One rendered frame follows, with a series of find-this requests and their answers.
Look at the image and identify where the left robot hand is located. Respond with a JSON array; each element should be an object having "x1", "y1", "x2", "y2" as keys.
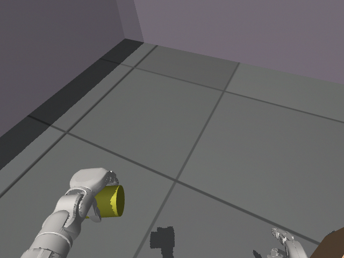
[{"x1": 70, "y1": 168, "x2": 119, "y2": 223}]

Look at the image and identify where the right robot hand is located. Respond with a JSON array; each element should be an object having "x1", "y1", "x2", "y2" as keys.
[{"x1": 267, "y1": 228, "x2": 308, "y2": 258}]

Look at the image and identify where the left robot arm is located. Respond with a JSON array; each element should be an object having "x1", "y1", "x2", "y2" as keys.
[{"x1": 21, "y1": 186, "x2": 94, "y2": 258}]

